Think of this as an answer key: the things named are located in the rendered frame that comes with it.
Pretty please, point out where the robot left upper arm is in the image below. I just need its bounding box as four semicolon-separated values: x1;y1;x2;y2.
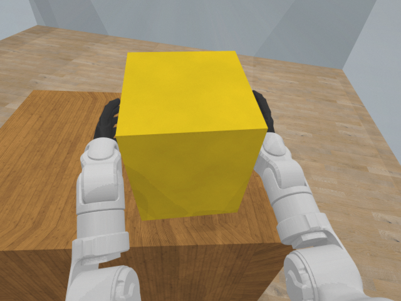
66;265;141;301

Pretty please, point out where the robot left hand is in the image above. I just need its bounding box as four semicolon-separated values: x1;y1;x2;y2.
93;98;120;142

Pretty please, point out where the left robot forearm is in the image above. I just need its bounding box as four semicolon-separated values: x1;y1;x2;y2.
65;137;130;301

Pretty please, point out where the robot right upper arm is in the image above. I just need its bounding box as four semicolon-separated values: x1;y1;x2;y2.
284;244;394;301

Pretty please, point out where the pedestal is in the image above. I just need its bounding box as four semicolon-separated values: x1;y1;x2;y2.
0;90;296;301

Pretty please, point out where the carton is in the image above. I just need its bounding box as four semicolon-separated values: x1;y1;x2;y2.
115;51;268;221

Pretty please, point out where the right robot forearm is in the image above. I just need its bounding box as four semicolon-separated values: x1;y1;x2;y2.
254;132;363;289

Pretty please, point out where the robot right hand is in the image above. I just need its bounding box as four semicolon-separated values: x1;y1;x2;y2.
253;90;275;133

